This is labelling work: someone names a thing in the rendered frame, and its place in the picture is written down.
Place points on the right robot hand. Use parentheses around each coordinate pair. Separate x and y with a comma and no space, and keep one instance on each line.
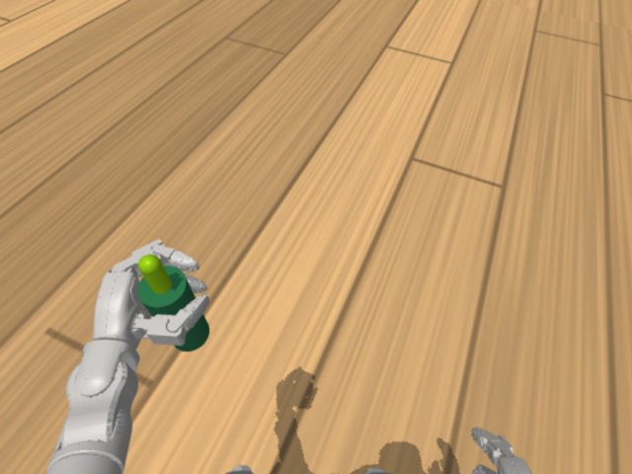
(500,452)

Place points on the left robot arm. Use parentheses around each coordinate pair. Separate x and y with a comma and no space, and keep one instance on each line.
(100,390)

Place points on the left robot hand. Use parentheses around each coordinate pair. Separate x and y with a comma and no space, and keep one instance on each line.
(120,314)

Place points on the bottle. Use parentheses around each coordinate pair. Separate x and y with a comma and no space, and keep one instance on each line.
(165,290)

